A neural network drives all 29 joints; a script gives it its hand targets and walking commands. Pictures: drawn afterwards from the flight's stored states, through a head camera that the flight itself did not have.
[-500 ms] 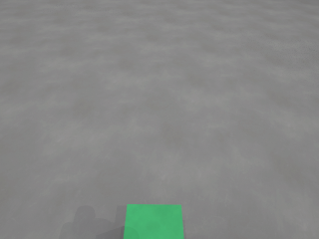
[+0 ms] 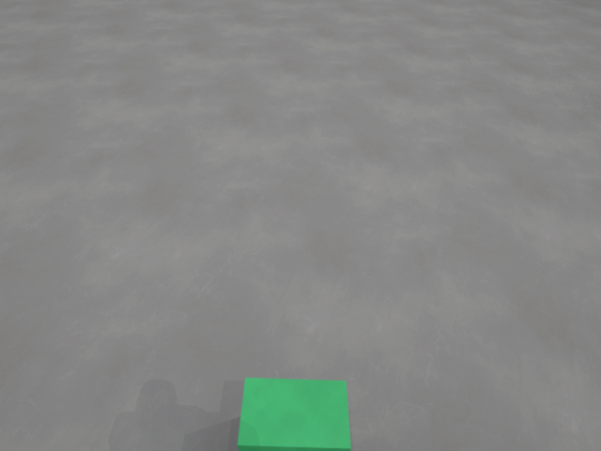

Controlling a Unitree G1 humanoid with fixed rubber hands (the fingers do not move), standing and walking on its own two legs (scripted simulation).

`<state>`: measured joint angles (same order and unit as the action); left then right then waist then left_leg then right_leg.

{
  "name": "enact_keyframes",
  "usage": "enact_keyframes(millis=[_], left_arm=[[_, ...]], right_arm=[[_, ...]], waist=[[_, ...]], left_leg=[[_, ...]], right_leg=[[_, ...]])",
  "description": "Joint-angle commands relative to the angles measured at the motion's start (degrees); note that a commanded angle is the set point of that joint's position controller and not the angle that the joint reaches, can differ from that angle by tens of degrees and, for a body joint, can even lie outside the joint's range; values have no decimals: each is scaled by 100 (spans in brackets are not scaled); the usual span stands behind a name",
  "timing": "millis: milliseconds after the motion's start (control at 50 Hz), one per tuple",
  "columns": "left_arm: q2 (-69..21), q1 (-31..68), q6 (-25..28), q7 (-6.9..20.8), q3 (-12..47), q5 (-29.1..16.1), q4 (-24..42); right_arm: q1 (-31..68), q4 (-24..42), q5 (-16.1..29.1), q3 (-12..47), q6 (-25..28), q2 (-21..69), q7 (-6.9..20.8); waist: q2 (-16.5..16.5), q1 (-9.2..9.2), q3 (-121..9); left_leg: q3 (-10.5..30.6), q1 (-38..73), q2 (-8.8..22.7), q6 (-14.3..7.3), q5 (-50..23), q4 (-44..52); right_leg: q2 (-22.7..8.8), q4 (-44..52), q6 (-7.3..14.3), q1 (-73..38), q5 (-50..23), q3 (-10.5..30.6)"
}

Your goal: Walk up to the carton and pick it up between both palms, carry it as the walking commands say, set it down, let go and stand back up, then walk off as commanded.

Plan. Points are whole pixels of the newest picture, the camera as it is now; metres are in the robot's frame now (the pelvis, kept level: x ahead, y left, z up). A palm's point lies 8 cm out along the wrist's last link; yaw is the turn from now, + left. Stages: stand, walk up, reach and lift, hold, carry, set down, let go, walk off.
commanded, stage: walk up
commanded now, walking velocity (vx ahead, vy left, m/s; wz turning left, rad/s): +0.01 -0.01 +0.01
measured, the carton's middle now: (293, 428) +0.34 +0.00 -0.63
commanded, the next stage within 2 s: stand in 1.42 s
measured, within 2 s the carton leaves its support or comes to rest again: neither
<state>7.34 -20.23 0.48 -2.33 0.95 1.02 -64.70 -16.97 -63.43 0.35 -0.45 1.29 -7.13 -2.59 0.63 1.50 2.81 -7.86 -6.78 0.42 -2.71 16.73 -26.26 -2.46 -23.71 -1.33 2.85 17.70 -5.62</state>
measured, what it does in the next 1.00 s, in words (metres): stands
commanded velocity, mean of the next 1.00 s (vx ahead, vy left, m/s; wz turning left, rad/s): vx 0.02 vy -0.01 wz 0.00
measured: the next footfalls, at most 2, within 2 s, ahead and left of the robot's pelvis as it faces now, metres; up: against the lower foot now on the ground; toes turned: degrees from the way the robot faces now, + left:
none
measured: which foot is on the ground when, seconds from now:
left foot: down 0.00-1.00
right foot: down 0.00-1.00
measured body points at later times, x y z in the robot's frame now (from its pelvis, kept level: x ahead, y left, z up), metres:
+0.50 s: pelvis +0.00 +0.02 +0.00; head -0.01 +0.03 +0.45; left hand -0.04 +0.22 -0.17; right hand -0.01 -0.20 -0.16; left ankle -0.02 +0.08 -0.74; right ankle -0.05 -0.12 -0.74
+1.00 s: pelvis +0.00 +0.03 +0.00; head -0.01 +0.03 +0.45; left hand -0.05 +0.23 -0.17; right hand -0.01 -0.18 -0.16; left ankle -0.02 +0.08 -0.74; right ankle -0.05 -0.12 -0.74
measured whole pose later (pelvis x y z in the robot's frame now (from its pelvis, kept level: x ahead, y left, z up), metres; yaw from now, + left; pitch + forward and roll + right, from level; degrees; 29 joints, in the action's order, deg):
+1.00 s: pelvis +0.00 +0.03 +0.00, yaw +0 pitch -3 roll -1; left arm 6.3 -22.1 0.5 -2.6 1.1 0.9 -64.7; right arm -19.6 -62.5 0.3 -0.8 1.9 -7.0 -2.0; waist -0.3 0.7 1.7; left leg -9.1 -7.3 -1.8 -5.3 16.9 -26.1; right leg -4.8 -24.0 -3.8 3.8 17.2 -4.5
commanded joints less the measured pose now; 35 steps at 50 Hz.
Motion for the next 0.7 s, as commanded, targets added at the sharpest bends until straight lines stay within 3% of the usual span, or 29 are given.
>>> enact_keyframes(millis=[0, 20, 80, 100, 120, 140, 160, 180, 200, 220, 240, 280, 300, 320, 360, 380, 400, 420, 440, 460, 480, 500, 520, 540, 580, 600, 620, 640, 680], left_arm=[[379, -787, -10, -7, -46, 12, -62], [348, -848, -11, -21, -41, -23, -91], [477, -561, 0, -41, -110, 28, -44], [630, -643, 31, -6, -112, 33, -17], [526, -598, 51, -10, -84, 74, -11], [366, -399, 36, 21, -88, 62, 138], [245, -450, 1, 10, -45, 48, 101], [305, -722, -41, 12, -85, -52, 93], [225, -830, -25, 23, -75, -89, 47], [430, -830, 9, 13, -88, -58, -66], [413, -564, 16, -9, -50, 7, -48], [334, -438, -23, 6, -113, -5, -25], [458, -676, -29, -23, -83, -27, -14], [475, -474, -32, 7, -57, -13, -21], [306, -643, 16, -37, -42, -18, 111], [241, -749, 8, -18, -6, 30, -18], [219, -680, -15, -21, -49, -21, 75], [294, -767, -8, -16, -55, -16, 112], [269, -791, -11, -34, -35, -38, -62], [660, -567, -17, 3, -95, -20, 35], [407, -689, -16, -16, -44, -1, 126], [243, -713, -47, -38, -28, -20, 81], [571, -624, -12, -14, -52, -7, 87], [334, -720, 5, -14, -28, -45, 10], [390, -761, 83, -7, -15, 2, 145], [442, -387, 82, -13, -24, 0, 98], [473, -683, 36, -23, -35, -57, 62], [434, -822, 16, -39, -3, -32, -142], [442, -666, -24, -64, -109, -9, 118]], right_arm=[[-450, 71, -51, -62, -10, -590, -14], [-557, 77, 36, -51, 23, -430, 16], [-554, 59, 27, -89, 44, -516, 16], [-479, 77, -31, -109, 71, -635, 49], [-474, 165, -50, -164, 79, -646, 50], [-525, 129, 0, -93, 41, -431, 32], [-441, 186, 0, -85, 39, -481, 14], [-607, 114, 23, -45, 45, -294, -36], [-614, 90, -13, -18, 77, -367, -30], [-372, 191, -41, -52, 94, -473, 8], [-512, 153, 0, -89, 99, -587, -8], [-435, 133, -4, -72, 85, -500, -8], [-644, 145, 3, -94, 102, -572, -1], [-661, 136, 0, -116, 78, -618, -23], [-705, 137, 25, -16, 97, -331, 13], [-707, 102, -56, -88, 62, -488, 22], [-659, 162, 9, -78, 71, -387, 45], [-639, 118, 0, -33, 68, -393, 28], [-625, 136, 26, -62, 75, -415, 50], [-765, 75, -44, -102, 88, -650, 29], [-895, -17, 1, -84, 49, -487, -17], [-775, 100, 10, -76, 57, -389, 6], [-530, 74, -52, -125, 83, -630, -1], [-493, 141, 31, -44, 74, -340, 36], [-616, 162, -26, -84, 82, -468, 41], [-730, 40, 35, -104, 66, -506, 34], [-842, 53, 18, -20, 94, -569, 10], [-653, 53, 5, -50, 116, -621, 34], [-941, 57, 25, -61, 66, -271, 29]], waist=[[-219, -3, 434], [-90, 23, 531], [-66, -71, 745], [-5, 6, 322], [159, -95, 225], [-160, -121, 695], [-255, -149, 403], [-584, -12, 416], [-465, 111, 97], [-479, 88, 289], [-125, 3, 341], [58, -18, 289], [27, -34, 203], [-9, -56, 502], [-253, -61, 205], [-60, -109, 240], [224, -53, 522], [141, -13, 507], [-164, -63, 451], [-162, -23, 441], [-336, -31, 909], [-139, -121, 914], [-192, 58, 750], [-236, -68, 380], [21, -13, 102], [-104, -132, 371], [-386, -64, 300], [-316, -81, 407], [139, -77, 369]], left_leg=[[770, -254, 805, -63, -1625, 581], [884, -219, 894, -181, -1690, 662], [861, -340, 887, -118, -1747, 632], [831, -220, 842, -118, -1209, 637], [804, -26, 830, -152, -1203, 616], [877, -329, 882, -171, -1527, 696], [935, -156, 926, -149, -1868, 698], [1043, -191, 1051, -130, -2426, 810], [1033, -303, 1022, -125, -2505, 735], [945, -114, 967, -167, -2328, 635], [790, -211, 886, -141, -2260, 552], [905, -199, 911, -143, -2154, 670], [826, 27, 885, -134, -1815, 657], [791, -124, 841, -107, -1687, 734], [1005, 8, 970, -182, -2086, 658], [914, 3, 831, -174, -1481, 652], [1021, -150, 930, -216, -1829, 766], [922, -132, 881, -147, -1855, 716], [1039, -311, 948, -177, -1660, 760], [926, -320, 848, -113, -1088, 830], [1044, -621, 935, -212, -1211, 959], [1088, -430, 1069, -102, -1749, 933], [1057, -335, 992, -165, -1884, 858], [891, -170, 902, -159, -1771, 694], [759, -57, 702, -91, -1999, 580], [819, -261, 757, -68, -2544, 575], [910, -251, 848, -42, -3088, 621], [765, -33, 831, -89, -2500, 497], [827, -66, 863, -171, -2028, 618]], right_leg=[[-654, 572, 67, 532, -1450, 429], [-649, 460, 79, 588, -1395, 417], [-643, 465, 96, 662, -1428, 446], [-641, 506, 192, 379, -1067, 418], [-637, 370, 172, 473, -1032, 390], [-642, 368, 165, 616, -1089, 376], [-577, 309, 96, 499, -1301, 381], [-575, 168, 59, 518, -1089, 300], [-567, 251, 33, 225, -1122, 249], [-589, 332, 59, 361, -1320, 352], [-681, 375, 56, 384, -1726, 459], [-604, 333, 48, 420, -1597, 349], [-660, 335, 153, 588, -1397, 388], [-591, 338, 109, 681, -1178, 310], [-631, 320, 113, 654, -1208, 410], [-587, 380, 56, 580, -992, 267], [-561, 380, 55, 708, -1088, 394], [-606, 469, 47, 628, -1301, 375], [-600, 384, 75, 435, -1225, 436], [-581, 317, 135, 517, -746, 303], [-606, 266, 116, 791, -669, 350], [-542, 234, 13, 773, -866, 285], [-596, 284, 80, 766, -958, 208], [-566, 410, 80, 618, -1200, 367], [-681, 443, 75, 454, -1586, 356], [-657, 345, 101, 371, -1896, 320], [-600, 151, 94, 428, -1775, 257], [-622, 406, 55, 560, -1735, 376], [-571, 268, 38, 556, -1229, 176]])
